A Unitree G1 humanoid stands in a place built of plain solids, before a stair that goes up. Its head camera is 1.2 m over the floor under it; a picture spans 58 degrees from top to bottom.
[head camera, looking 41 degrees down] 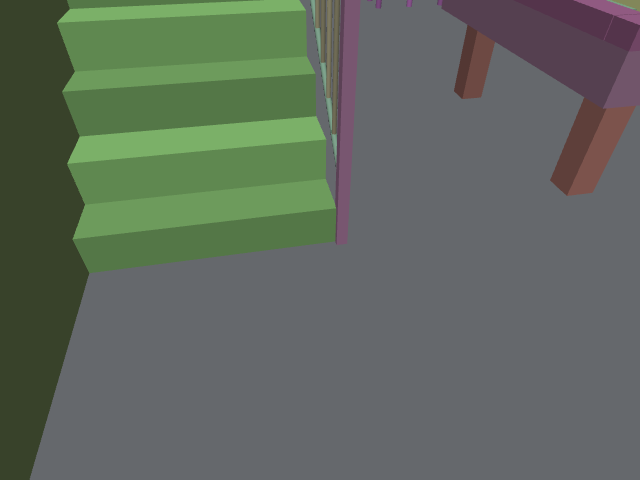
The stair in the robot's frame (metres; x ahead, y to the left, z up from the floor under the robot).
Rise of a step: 0.19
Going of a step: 0.21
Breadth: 0.98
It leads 11 degrees to the left of straight ahead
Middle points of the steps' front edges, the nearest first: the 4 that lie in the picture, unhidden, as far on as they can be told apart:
1.28 0.41 0.18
1.49 0.45 0.36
1.70 0.50 0.55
1.91 0.54 0.74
